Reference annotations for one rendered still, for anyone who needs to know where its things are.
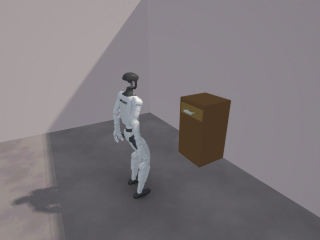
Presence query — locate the right robot upper arm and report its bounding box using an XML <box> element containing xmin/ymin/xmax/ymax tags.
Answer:
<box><xmin>130</xmin><ymin>96</ymin><xmax>143</xmax><ymax>127</ymax></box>

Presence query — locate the cabinet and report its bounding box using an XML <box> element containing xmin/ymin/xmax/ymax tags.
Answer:
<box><xmin>178</xmin><ymin>92</ymin><xmax>231</xmax><ymax>168</ymax></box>

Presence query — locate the handle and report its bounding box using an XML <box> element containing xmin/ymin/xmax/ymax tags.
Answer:
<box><xmin>183</xmin><ymin>109</ymin><xmax>194</xmax><ymax>115</ymax></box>

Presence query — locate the drawer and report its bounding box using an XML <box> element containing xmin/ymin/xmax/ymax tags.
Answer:
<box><xmin>181</xmin><ymin>102</ymin><xmax>203</xmax><ymax>122</ymax></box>

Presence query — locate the robot left shin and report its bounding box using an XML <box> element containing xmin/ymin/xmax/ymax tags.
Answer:
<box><xmin>131</xmin><ymin>152</ymin><xmax>140</xmax><ymax>180</ymax></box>

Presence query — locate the humanoid robot torso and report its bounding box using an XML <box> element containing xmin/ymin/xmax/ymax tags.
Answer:
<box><xmin>120</xmin><ymin>94</ymin><xmax>139</xmax><ymax>143</ymax></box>

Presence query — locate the robot left forearm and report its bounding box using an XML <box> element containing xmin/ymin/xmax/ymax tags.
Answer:
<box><xmin>112</xmin><ymin>113</ymin><xmax>120</xmax><ymax>131</ymax></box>

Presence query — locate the robot right hand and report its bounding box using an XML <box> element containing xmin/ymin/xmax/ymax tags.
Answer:
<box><xmin>137</xmin><ymin>147</ymin><xmax>148</xmax><ymax>164</ymax></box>

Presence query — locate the robot right forearm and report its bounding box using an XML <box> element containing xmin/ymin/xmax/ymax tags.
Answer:
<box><xmin>132</xmin><ymin>121</ymin><xmax>143</xmax><ymax>148</ymax></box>

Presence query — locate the robot left hand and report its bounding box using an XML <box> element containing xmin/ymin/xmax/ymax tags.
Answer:
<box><xmin>113</xmin><ymin>130</ymin><xmax>124</xmax><ymax>143</ymax></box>

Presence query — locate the left robot upper arm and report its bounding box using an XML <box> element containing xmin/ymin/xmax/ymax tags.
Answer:
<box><xmin>113</xmin><ymin>91</ymin><xmax>124</xmax><ymax>116</ymax></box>

